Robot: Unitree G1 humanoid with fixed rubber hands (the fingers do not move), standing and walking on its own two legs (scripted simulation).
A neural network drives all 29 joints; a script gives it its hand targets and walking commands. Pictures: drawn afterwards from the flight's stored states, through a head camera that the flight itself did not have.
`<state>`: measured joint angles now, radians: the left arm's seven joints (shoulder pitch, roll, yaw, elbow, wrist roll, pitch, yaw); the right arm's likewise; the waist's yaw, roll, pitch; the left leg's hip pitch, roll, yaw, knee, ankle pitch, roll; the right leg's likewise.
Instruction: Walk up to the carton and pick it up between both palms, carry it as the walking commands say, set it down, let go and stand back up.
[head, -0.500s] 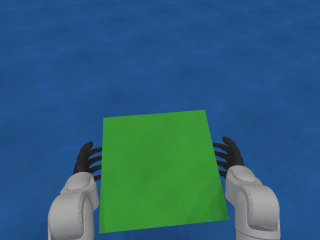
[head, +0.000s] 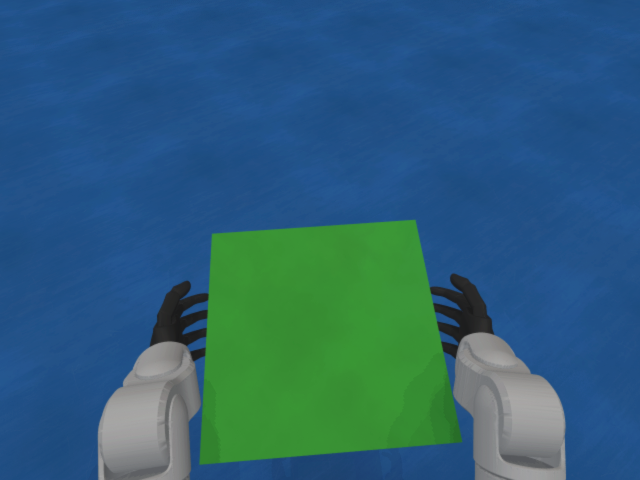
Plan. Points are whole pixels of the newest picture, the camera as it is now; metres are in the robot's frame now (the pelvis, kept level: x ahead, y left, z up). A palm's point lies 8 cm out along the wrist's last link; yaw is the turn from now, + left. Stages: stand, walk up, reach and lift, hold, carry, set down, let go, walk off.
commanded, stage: carry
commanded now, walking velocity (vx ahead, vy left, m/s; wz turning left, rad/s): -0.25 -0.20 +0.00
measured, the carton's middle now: (322, 344) +0.30 -0.02 +0.00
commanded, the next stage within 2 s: none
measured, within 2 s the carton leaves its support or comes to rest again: neither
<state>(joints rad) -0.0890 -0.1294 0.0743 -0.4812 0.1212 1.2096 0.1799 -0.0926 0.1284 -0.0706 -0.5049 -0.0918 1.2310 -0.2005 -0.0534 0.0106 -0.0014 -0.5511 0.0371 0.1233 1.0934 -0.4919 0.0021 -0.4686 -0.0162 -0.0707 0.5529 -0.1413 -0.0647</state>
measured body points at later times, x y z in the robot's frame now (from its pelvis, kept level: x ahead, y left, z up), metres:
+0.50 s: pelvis -0.18 -0.15 -0.01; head -0.16 -0.17 +0.44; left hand +0.09 +0.01 +0.08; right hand +0.09 -0.32 +0.07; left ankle -0.12 +0.02 -0.69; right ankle -0.14 -0.27 -0.73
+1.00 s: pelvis -0.36 -0.29 +0.00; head -0.35 -0.28 +0.45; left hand -0.11 -0.10 +0.09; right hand -0.09 -0.43 +0.10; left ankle -0.31 -0.13 -0.73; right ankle -0.35 -0.45 -0.69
